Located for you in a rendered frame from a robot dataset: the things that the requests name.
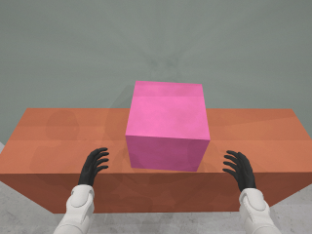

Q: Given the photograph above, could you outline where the right robot forearm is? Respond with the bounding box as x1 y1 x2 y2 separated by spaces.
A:
239 188 282 234

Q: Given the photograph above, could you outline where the right robot hand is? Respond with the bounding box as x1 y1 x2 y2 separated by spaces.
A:
222 150 256 192

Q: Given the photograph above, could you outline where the left robot forearm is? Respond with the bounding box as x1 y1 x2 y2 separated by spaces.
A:
53 184 95 234

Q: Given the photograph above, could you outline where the carton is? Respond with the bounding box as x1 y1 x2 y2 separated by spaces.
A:
125 80 211 172

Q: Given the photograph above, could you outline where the pedestal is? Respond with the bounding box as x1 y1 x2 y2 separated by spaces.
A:
0 107 312 214

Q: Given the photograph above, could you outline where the left robot hand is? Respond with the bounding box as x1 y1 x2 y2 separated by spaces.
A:
78 147 109 186

